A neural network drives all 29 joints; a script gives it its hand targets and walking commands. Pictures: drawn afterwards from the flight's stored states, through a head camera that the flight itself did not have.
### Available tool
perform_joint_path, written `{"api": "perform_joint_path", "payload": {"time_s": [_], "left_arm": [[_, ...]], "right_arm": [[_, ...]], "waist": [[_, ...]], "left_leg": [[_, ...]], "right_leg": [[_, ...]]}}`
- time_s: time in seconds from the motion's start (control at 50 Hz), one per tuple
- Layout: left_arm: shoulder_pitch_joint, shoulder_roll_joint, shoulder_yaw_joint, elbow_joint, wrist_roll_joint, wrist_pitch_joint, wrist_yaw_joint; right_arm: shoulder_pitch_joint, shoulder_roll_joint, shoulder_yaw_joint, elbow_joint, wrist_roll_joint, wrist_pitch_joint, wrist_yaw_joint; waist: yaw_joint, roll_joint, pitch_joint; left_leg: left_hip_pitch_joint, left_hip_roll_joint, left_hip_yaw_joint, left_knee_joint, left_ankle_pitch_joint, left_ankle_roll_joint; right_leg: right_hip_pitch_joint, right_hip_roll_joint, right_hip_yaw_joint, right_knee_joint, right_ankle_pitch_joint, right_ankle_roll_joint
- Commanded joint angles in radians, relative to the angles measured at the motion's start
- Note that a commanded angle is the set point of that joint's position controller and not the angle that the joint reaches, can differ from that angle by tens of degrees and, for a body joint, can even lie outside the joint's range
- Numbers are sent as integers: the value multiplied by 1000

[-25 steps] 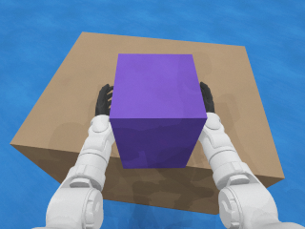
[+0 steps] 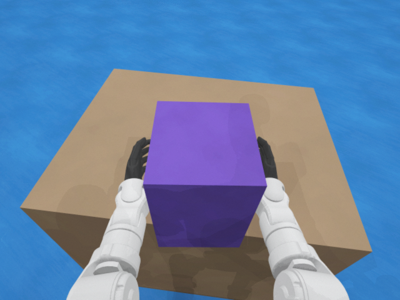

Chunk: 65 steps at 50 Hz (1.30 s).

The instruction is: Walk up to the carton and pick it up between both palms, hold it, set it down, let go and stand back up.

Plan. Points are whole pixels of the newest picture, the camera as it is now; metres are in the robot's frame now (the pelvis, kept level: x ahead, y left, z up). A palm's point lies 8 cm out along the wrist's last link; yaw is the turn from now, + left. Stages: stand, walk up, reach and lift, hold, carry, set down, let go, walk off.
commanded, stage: reach and lift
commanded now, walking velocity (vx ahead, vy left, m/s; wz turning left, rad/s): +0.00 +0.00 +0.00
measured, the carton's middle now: (201, 179) +0.36 -0.01 +0.04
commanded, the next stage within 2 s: none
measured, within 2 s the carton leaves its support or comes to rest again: leaves its support in 0.74 s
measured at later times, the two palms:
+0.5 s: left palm (135, 173) +0.37 +0.14 +0.05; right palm (263, 171) +0.37 -0.14 +0.05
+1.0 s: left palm (129, 162) +0.37 +0.14 +0.08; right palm (263, 156) +0.38 -0.13 +0.09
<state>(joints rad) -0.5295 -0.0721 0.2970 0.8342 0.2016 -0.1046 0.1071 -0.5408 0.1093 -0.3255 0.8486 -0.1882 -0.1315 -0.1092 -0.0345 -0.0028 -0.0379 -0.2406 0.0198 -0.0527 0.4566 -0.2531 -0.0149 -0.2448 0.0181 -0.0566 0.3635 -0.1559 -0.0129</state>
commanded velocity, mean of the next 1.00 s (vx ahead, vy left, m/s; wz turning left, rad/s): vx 0.00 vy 0.00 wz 0.00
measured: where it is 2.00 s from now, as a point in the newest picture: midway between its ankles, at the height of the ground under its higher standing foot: outside the picture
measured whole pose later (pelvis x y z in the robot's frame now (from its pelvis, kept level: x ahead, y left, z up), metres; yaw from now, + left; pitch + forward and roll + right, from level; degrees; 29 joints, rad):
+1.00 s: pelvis +0.01 +0.00 +0.00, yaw +2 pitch +7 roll -2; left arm -0.44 -0.02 0.11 0.55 0.08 0.03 0.19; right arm -0.49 0.02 -0.07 0.67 0.06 -0.06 -0.17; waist -0.05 0.00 -0.13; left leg -0.33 0.03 -0.10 0.48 -0.26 -0.02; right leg -0.30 0.03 -0.09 0.33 -0.15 -0.02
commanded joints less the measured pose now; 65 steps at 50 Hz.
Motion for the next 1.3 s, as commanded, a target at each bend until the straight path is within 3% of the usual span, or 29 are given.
{"api": "perform_joint_path", "payload": {"time_s": [0.0,0.06,0.18,0.2,0.26,0.28,0.32,0.34,0.36,0.42,0.44,0.46,0.48,0.5,0.58,0.6,0.62,0.66,0.72,0.78,0.84,0.86,0.92,0.96,1.0,1.06,1.1,1.24,1.28], "left_arm": [[-742,-693,-482,-202,3,-72,-99],[-676,-716,-498,-181,16,-32,-84],[-682,-711,-503,-205,-15,-50,-74],[-696,-740,-517,-191,-23,-50,-75],[-737,-722,-504,-198,-39,-47,-81],[-790,-732,-538,-209,-43,-51,-72],[-744,-706,-508,-191,-38,-46,-67],[-717,-738,-540,-214,-36,-48,-68],[-695,-758,-556,-202,-36,-44,-65],[-705,-725,-533,-183,-40,-33,-65],[-726,-740,-562,-208,-64,-40,-64],[-672,-740,-545,-183,-58,-33,-66],[-731,-748,-584,-223,-81,-23,-67],[-723,-751,-578,-255,-86,-27,-64],[-801,-765,-650,-369,-111,-35,-44],[-783,-801,-686,-412,-126,-41,-36],[-814,-813,-708,-408,-145,-42,-31],[-751,-804,-717,-390,-154,-20,-32],[-747,-764,-706,-484,-132,-13,-31],[-752,-740,-714,-489,-129,-12,-38],[-731,-766,-737,-550,-124,26,-44],[-677,-747,-724,-529,-119,31,-47],[-725,-778,-780,-635,-138,53,-45],[-767,-733,-742,-601,-119,70,-45],[-744,-733,-741,-602,-124,105,-55],[-766,-724,-702,-563,-105,148,-64],[-772,-769,-756,-611,-119,171,-55],[-810,-750,-745,-603,-140,262,-42],[-808,-742,-742,-641,-143,279,-36]], "right_arm": [[-713,616,446,-133,-6,-94,138],[-706,572,438,-99,44,-81,142],[-692,614,502,-133,56,-70,130],[-751,592,486,-145,73,-79,130],[-716,627,486,-132,55,-50,126],[-732,607,486,-123,66,-57,132],[-741,621,534,-129,83,-44,131],[-709,609,538,-149,90,-53,131],[-732,607,546,-171,116,-60,132],[-747,631,556,-190,92,-48,118],[-732,636,553,-186,94,-52,112],[-713,651,600,-205,113,-36,107],[-709,645,564,-177,120,-26,99],[-723,642,601,-213,133,-30,103],[-766,652,633,-273,146,-25,92],[-783,683,702,-362,165,-44,84],[-786,663,660,-349,145,-43,79],[-779,660,679,-397,168,-31,75],[-750,650,741,-426,196,-20,72],[-727,666,746,-398,194,-3,50],[-725,659,774,-433,216,-7,48],[-733,637,791,-462,219,-12,48],[-739,626,791,-506,233,-20,38],[-720,567,724,-385,212,4,38],[-734,583,724,-432,210,1,40],[-796,553,670,-398,215,33,55],[-832,552,684,-438,232,21,61],[-945,563,693,-511,279,84,59],[-974,569,745,-600,287,99,64]], "waist": [[-12,74,-574],[2,136,-480],[24,40,-556],[25,86,-564],[4,38,-535],[2,74,-583],[44,39,-535],[13,68,-568],[29,92,-577],[31,32,-601],[-4,35,-625],[26,23,-596],[-12,29,-555],[12,25,-598],[-11,35,-686],[11,45,-743],[-28,58,-753],[-33,42,-722],[-1,42,-751],[-39,3,-707],[-27,58,-729],[-4,28,-712],[-45,55,-789],[-50,77,-636],[-59,38,-601],[-46,66,-537],[-44,90,-591],[-38,73,-581],[0,66,-675]], "left_leg": [[-3,-37,70,-60,355,-78],[63,-19,49,-50,416,-94],[-19,-29,58,-40,367,-70],[-15,-29,53,-41,352,-74],[-55,-29,50,-66,261,-46],[-26,-31,56,-62,255,-56],[-53,-30,59,-53,266,-47],[-10,-31,48,-45,354,-64],[-27,-34,46,-31,367,-67],[-63,-39,46,-37,298,-47],[-47,-40,36,-36,324,-53],[-63,-43,45,-27,342,-44],[-54,-38,28,-37,323,-52],[-67,-47,39,-23,363,-53],[-42,-36,18,-15,363,-60],[-33,-43,10,3,429,-57],[-35,-44,2,6,446,-70],[-47,-41,-5,10,443,-61],[-49,-48,5,14,484,-65],[-78,-53,-14,3,414,-53],[-20,-53,-5,6,514,-73],[-32,-57,2,12,506,-62],[39,-51,-14,16,598,-83],[42,-47,-15,-14,483,-83],[40,-48,-4,-21,489,-73],[10,-50,3,-51,373,-60],[85,-36,4,-45,465,-78],[56,-47,2,-65,328,-49],[73,-50,7,-62,351,-42]], "right_leg": [[339,38,-16,-8,311,27],[239,49,-36,-38,253,14],[340,39,-8,-17,313,29],[304,38,-8,-16,271,24],[323,27,-1,-15,241,37],[289,27,-5,-17,204,22],[310,27,10,-3,226,35],[316,34,0,-4,302,27],[305,32,-1,6,300,26],[330,27,16,-5,282,36],[322,31,16,4,319,30],[341,24,19,11,339,40],[316,27,18,10,335,35],[357,29,16,21,389,40],[341,33,8,36,380,38],[346,39,18,39,431,38],[335,39,10,42,452,34],[333,39,17,48,471,37],[400,33,30,60,550,45],[392,18,37,72,588,65],[425,29,35,61,618,58],[432,25,42,53,627,61],[432,42,22,57,670,57],[361,39,12,14,491,43],[386,35,12,13,540,45],[350,29,13,-10,369,36],[321,51,-4,-15,362,25],[340,47,2,-32,275,20],[366,52,6,-18,310,23]]}}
